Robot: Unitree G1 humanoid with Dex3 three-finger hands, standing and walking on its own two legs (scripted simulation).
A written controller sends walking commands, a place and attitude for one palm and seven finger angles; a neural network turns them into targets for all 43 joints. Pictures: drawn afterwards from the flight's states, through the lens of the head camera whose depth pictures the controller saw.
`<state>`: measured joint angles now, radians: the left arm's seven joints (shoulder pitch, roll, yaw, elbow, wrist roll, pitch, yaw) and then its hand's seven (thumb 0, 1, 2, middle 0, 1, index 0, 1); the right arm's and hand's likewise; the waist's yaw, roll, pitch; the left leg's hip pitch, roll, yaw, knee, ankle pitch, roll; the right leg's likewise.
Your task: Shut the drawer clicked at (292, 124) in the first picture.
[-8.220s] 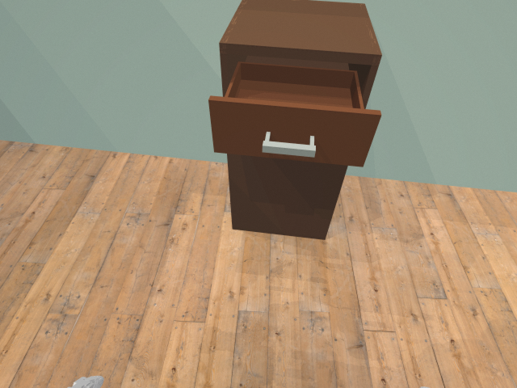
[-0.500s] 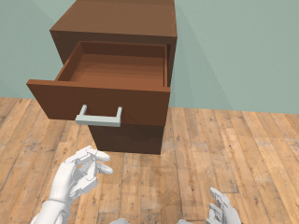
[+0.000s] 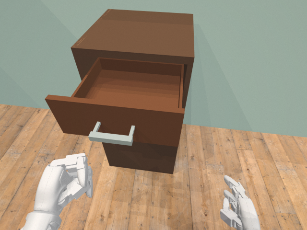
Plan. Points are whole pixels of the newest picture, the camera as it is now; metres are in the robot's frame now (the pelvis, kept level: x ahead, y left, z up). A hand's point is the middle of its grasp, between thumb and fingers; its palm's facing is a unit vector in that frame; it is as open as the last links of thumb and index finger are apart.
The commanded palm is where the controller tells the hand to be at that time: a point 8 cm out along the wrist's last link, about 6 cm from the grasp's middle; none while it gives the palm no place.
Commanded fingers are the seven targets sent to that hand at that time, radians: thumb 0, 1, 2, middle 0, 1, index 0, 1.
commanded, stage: raise the hand and make a fist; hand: left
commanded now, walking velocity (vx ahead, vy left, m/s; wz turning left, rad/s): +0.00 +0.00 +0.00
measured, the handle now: (113, 132) +0.38 +0.16 +0.04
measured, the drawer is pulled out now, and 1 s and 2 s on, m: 0.25 0.25 0.25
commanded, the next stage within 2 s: bring the fist close to the handle in 0.62 s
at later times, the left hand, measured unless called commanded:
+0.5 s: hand (96, 183) +0.19 +0.13 +0.12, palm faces -0.06 -1.00 -0.07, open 3.3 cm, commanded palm +0.15 +0.20 +0.14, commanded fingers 0.00 0.90 0.90 -1.40 -1.60 -1.40 -1.60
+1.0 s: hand (96, 178) +0.21 +0.14 +0.11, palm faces -0.01 -1.00 -0.06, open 3.3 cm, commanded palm +0.18 +0.19 +0.11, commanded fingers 0.00 0.90 0.90 -1.40 -1.60 -1.40 -1.60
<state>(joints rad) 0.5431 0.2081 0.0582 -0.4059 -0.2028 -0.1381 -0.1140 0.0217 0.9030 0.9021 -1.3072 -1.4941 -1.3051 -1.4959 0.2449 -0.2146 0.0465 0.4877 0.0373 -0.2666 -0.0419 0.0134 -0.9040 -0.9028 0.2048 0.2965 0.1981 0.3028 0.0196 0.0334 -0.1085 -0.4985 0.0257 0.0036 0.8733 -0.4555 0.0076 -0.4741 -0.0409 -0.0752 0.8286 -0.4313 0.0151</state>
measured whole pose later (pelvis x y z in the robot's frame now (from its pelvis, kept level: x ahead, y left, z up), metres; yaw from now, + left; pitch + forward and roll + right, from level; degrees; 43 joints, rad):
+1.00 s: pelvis +0.00 -0.02 +0.01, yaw +0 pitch +2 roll +0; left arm 0.41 0.21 0.10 -0.22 -0.23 -0.15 -0.20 0.02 0.90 0.90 -1.41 -1.60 -1.40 -1.60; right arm 0.25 -0.24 0.05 0.60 0.03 -0.33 -0.06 0.01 -0.90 -0.90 0.21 0.30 0.20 0.30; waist 0.02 0.04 -0.04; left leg -0.40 0.03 -0.01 0.74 -0.38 -0.02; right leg -0.39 -0.03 -0.09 0.73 -0.38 -0.01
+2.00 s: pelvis -0.01 -0.02 -0.02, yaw -1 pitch +11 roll +0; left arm 0.11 0.19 0.09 0.15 -0.19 -0.33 -0.16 0.02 0.90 0.90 -1.40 -1.60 -1.40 -1.60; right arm 0.25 -0.24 0.02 0.57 0.02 -0.17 -0.02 0.01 -0.90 -0.90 0.21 0.30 0.20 0.30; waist -0.03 0.03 -0.09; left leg -0.68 0.03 0.01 0.95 -0.46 -0.02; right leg -0.69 -0.03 -0.06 0.95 -0.46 -0.01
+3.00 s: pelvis -0.04 -0.02 -0.02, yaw +0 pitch +12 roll -1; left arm -0.28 0.24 0.11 0.52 -0.18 -0.36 -0.17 -0.05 0.73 0.92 -1.41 -1.60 -1.40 -1.60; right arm 0.24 -0.25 0.03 0.64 0.04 -0.12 -0.05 0.01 -0.91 -0.90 0.21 0.30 0.20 0.30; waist -0.04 0.02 -0.07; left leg -0.76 0.03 -0.01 0.98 -0.43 -0.01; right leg -0.75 -0.04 -0.08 0.96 -0.42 -0.01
